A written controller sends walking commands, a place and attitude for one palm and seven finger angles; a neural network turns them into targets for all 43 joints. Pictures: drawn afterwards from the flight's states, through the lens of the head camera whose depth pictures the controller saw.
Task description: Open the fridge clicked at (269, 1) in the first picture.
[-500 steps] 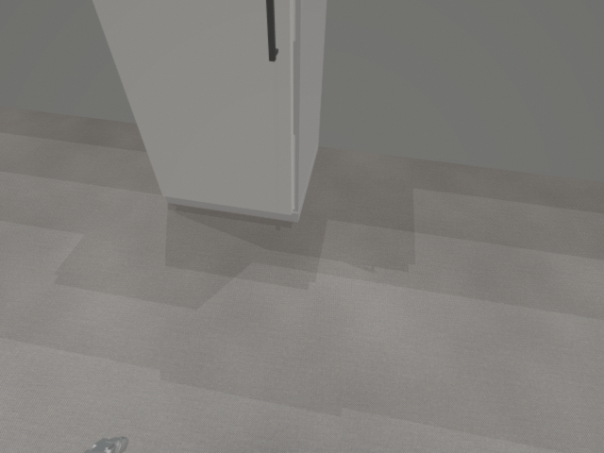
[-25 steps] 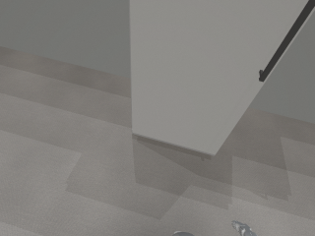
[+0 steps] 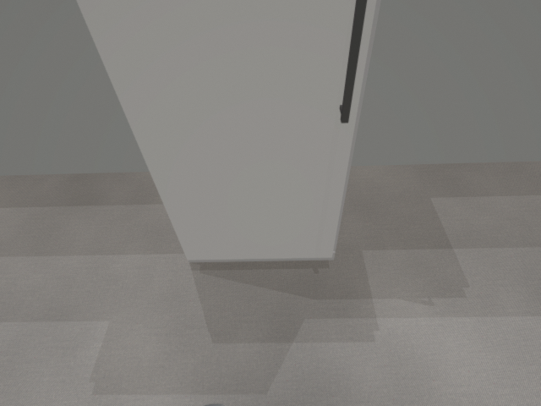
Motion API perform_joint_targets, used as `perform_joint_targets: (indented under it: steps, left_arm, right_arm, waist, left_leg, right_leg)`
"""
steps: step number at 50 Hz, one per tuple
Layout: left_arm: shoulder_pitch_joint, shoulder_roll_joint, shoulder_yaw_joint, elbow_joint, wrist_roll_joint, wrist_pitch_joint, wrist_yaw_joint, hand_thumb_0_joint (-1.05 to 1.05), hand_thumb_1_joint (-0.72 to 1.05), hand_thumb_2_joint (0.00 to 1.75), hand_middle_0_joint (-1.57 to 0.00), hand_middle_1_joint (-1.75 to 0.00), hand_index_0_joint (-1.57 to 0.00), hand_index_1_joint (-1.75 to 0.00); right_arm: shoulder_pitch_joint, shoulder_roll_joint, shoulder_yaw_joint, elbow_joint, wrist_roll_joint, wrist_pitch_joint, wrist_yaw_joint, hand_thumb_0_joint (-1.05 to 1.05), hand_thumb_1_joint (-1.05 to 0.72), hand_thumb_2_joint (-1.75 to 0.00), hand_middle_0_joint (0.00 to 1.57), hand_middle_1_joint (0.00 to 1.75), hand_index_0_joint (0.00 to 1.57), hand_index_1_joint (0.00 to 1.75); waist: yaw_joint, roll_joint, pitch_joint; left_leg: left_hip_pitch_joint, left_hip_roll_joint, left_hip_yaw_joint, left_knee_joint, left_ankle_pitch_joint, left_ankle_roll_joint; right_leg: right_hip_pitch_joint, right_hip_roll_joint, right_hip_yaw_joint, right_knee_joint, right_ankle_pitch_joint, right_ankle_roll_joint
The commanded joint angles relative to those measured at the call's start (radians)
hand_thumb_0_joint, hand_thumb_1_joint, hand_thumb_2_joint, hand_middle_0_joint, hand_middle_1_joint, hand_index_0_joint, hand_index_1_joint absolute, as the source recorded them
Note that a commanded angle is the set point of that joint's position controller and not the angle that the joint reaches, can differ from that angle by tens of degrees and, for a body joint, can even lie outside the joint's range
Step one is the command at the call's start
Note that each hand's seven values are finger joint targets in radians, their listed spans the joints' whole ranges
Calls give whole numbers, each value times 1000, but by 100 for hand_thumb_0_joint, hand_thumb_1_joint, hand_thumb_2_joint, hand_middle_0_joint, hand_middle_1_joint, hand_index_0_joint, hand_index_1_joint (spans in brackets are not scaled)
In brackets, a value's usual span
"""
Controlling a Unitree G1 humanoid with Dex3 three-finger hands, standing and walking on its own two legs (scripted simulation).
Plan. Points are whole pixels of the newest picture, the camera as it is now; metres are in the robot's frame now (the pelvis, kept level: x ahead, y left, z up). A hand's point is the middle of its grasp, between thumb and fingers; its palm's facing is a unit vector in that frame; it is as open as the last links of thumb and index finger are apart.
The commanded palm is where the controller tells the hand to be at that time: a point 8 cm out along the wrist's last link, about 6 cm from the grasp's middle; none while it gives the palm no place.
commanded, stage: take the last steps up to it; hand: right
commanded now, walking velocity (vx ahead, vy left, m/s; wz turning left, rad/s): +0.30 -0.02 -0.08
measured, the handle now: (354, 32) +0.76 -0.16 +0.21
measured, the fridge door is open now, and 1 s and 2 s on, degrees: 0 0 0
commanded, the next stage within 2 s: come to a stop and stand still in 0.80 s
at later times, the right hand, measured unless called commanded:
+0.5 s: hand (366, 395) +0.18 -0.14 -0.16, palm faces +0.11 +0.96 -0.24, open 7.2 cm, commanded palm none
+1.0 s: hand (385, 365) +0.24 -0.19 -0.19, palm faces +0.11 +0.98 -0.16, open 7.4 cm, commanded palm none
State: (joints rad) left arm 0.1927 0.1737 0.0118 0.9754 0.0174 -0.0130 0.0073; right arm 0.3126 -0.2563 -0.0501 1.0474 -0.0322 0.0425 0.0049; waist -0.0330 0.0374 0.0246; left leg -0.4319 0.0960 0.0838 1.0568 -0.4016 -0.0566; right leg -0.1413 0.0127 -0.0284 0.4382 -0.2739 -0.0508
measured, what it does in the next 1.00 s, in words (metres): walks ahead: left foot, then right foot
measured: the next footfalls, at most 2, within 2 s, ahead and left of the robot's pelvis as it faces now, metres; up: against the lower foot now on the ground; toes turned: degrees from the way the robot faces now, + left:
left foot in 0.34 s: +0.18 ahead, +0.14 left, +0.00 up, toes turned +6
right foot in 0.80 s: +0.34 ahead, -0.13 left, +0.00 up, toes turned -12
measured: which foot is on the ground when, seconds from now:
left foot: up 0.00-0.32, down 0.34-0.80, up 0.82-1.00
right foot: down 0.00-0.34, up 0.36-0.78, down 0.80-1.00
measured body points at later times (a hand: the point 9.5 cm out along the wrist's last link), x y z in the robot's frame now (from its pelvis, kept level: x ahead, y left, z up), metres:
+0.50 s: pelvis +0.13 +0.04 +0.00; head +0.13 +0.07 +0.45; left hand +0.08 +0.27 -0.17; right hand +0.18 -0.19 -0.14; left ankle +0.14 +0.13 -0.74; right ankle +0.09 -0.09 -0.66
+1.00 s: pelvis +0.27 -0.03 -0.01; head +0.28 -0.04 +0.44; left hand +0.36 +0.20 -0.15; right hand +0.24 -0.25 -0.17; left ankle +0.27 +0.10 -0.69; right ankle +0.31 -0.12 -0.74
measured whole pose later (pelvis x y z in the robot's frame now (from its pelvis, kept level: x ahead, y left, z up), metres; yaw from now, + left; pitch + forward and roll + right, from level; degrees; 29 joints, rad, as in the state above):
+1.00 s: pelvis +0.27 -0.03 -0.01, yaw -2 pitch -2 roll +0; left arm 0.17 0.15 0.04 1.02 0.01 -0.06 0.03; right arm 0.33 -0.15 -0.04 1.11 -0.03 0.00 -0.02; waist -0.02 0.03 0.04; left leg -0.42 0.10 0.08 0.98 -0.40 -0.03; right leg -0.24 -0.02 -0.18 0.47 -0.20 -0.06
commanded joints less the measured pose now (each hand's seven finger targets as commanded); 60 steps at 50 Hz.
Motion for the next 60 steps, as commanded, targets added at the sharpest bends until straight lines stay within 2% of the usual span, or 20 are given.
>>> perform_joint_targets:
  steps: [1, 11, 14, 15, 16, 17, 18, 20, 24, 35, 38, 39, 40, 41, 44, 48, 54, 57, 59, 60]
  left_arm:
    - [124, 169, 47, 7, -5, -26, 16, 0, 90, 90, -20, -30, -20, -30]
    - [235, 152, 52, 85, 7, -40, 22, 0, 90, 90, -20, -30, -20, -30]
    - [234, 137, 48, 105, 7, -39, 25, 0, 90, 90, -20, -30, -20, -30]
    - [235, 129, 45, 113, 3, -41, 22, 0, 90, 90, -20, -30, -20, -30]
    - [249, 89, 38, 107, -7, -51, 16, 0, 90, 90, -20, -30, -20, -30]
    - [245, 44, 30, 70, -11, -58, 9, 0, 90, 90, -20, -30, -20, -30]
    - [197, 104, 42, 58, -4, -46, 8, 0, 90, 90, -20, -30, -20, -30]
    - [108, 82, 54, 50, 1, -36, -4, 0, 90, 90, -20, -30, -20, -30]
    - [205, 7, 48, 87, 14, 0, -18, 0, 90, 90, -20, -30, -20, -30]
    - [-31, 10, 38, -6, 2, -28, -41, 0, 90, 90, -20, -30, -20, -30]
    - [102, 58, 44, 39, 8, -41, -24, 0, 90, 90, -20, -30, -20, -30]
    - [220, 129, 59, 69, 15, -49, -13, 0, 90, 90, -20, -30, -20, -30]
    - [304, 236, 83, 84, 16, -45, -2, 0, 90, 90, -20, -30, -20, -30]
    - [312, 238, 77, 88, 8, -34, 6, 0, 90, 90, -20, -30, -20, -30]
    - [128, 128, 51, 43, 3, -36, 13, 0, 90, 90, -20, -30, -20, -30]
    - [39, 64, 30, 38, 1, -46, 24, 0, 90, 90, -20, -30, -20, -30]
    - [26, 99, 48, 50, -3, -11, 33, 0, 90, 90, -20, -30, -20, -30]
    - [33, 95, 59, 45, -4, 6, 30, 0, 90, 90, -20, -30, -20, -30]
    - [62, 64, 63, 39, -8, 22, 21, 0, 90, 90, -20, -30, -20, -30]
    - [83, 36, 61, 38, -8, 35, 20, 0, 90, 90, -20, -30, -20, -30]
  right_arm:
    - [-63, -30, 4, -84, 3, -41, 10, 0, -90, -90, 20, 30, 20, 30]
    - [-205, 19, 1, -132, 9, -66, 14, 0, -90, -90, 20, 30, 20, 30]
    - [-114, 22, -7, -94, 10, -78, 12, 0, -90, -90, 20, 30, 20, 30]
    - [-18, -7, -16, -64, 8, -88, 9, 0, -90, -90, 20, 30, 20, 30]
    - [105, -74, -32, -25, 2, -103, 1, 0, -90, -90, 20, 30, 20, 30]
    - [232, -164, -53, 9, 4, -107, -10, 0, -90, -90, 20, 30, 20, 30]
    - [246, -172, -55, 14, 21, -107, -14, 0, -90, -90, 20, 30, 20, 30]
    - [92, -80, -38, -18, 19, -99, -23, 0, -90, -90, 20, 30, 20, 30]
    - [17, 28, -10, -32, 9, -115, -27, 0, -90, -90, 20, 30, 20, 30]
    - [121, -37, -13, 47, 4, -119, -26, 0, -90, -90, 20, 30, 20, 30]
    - [106, -28, -14, 54, 12, -104, -30, 0, -90, -90, 20, 30, 20, 30]
    - [128, 4, -8, 46, 16, -99, -27, 0, -90, -90, 20, 30, 20, 30]
    - [155, 56, 3, 30, 24, -96, -21, 0, -90, -90, 20, 30, 20, 30]
    - [119, 50, 8, 4, 17, -93, -27, 0, -90, -90, 20, 30, 20, 30]
    - [30, 51, 2, 7, 8, -81, -14, 0, -90, -90, 20, 30, 20, 30]
    - [116, 117, 14, 45, 13, -47, -23, 0, -90, -90, 20, 30, 20, 30]
    - [69, 60, 12, 13, 9, -23, -39, 0, -90, -90, 20, 30, 20, 30]
    - [56, 1, -5, -11, 4, -28, -40, 0, -90, -90, 20, 30, 20, 30]
    - [5, -57, -12, -43, 2, -28, -40, 0, -90, -90, 20, 30, 20, 30]
    - [-7, -83, -20, -49, 2, -36, -39, 0, -90, -90, 20, 30, 20, 30]
  waist:
    - [50, -157, 64]
    - [76, -156, 96]
    - [29, -125, 67]
    - [-16, -59, 22]
    - [-63, 62, -57]
    - [-91, 269, -115]
    - [-102, 225, -101]
    - [-49, 34, 77]
    - [41, 98, 87]
    - [-5, 108, 82]
    - [69, 30, 25]
    - [109, -110, -65]
    - [120, -364, -139]
    - [125, -308, -140]
    - [74, -166, 32]
    - [4, -115, 1]
    - [11, -142, 1]
    - [3, -96, 23]
    - [29, -16, 12]
    - [36, 154, -16]
  left_leg:
    - [-169, 18, -26, -31, 67, -5]
    - [-72, -6, -1, -354, 74, 13]
    - [144, -53, 40, -511, 160, 32]
    - [305, -51, 22, -599, 194, 45]
    - [545, 98, -148, -649, 139, 101]
    - [696, 353, -497, -761, 182, 210]
    - [581, 394, -599, -846, 32, 257]
    - [361, 345, -478, -901, -161, 251]
    - [178, 195, -136, -914, 114, 166]
    - [305, 197, -68, -799, 431, 179]
    - [236, 139, -10, -574, 499, 137]
    - [132, 66, 43, -358, 374, 98]
    - [-54, -55, 102, -96, -119, 53]
    - [-110, -58, 20, 56, -251, 62]
    - [-137, 30, -47, 133, -79, 63]
    - [65, 24, -43, -124, 36, 25]
    - [161, -13, -9, -406, 130, 14]
    - [214, 11, -53, -547, 381, 40]
    - [196, 120, -158, -572, 573, 105]
    - [186, 197, -252, -629, 647, 170]
  right_leg:
    - [60, -243, 247, -267, 7, -134]
    - [66, -263, 253, -223, 150, -151]
    - [-5, -220, 188, -105, 214, -105]
    - [-62, -173, 147, 29, 233, -75]
    - [-224, -106, 69, 250, 164, -27]
    - [-443, 11, -31, 518, -232, 17]
    - [-472, -26, 46, 685, -309, 11]
    - [-532, -108, 72, 782, -140, 13]
    - [-398, -134, 6, 649, 20, 61]
    - [-310, -99, -83, 220, 58, 61]
    - [-17, -55, -112, 45, 129, 44]
    - [183, -158, 1, 10, 223, 12]
    - [319, -391, 291, -50, 352, -81]
    - [268, -458, 350, -128, 254, -143]
    - [-29, -391, 243, -222, 5, -136]
    - [-153, -299, 52, -205, 333, -100]
    - [-103, -306, 41, -95, 484, -98]
    - [-138, -237, 18, 2, 384, -25]
    - [-167, -131, -39, 101, 141, 31]
    - [-166, -63, -85, 214, 4, 59]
